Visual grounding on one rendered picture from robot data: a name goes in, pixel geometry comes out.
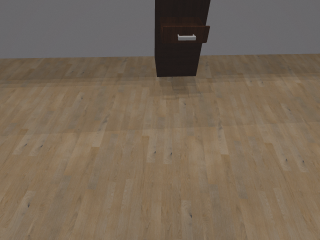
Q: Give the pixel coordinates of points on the drawer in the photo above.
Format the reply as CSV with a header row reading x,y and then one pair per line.
x,y
171,27

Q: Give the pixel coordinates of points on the cabinet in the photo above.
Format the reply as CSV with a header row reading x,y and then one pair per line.
x,y
178,61

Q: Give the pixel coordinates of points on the handle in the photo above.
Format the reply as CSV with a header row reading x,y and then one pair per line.
x,y
181,44
187,38

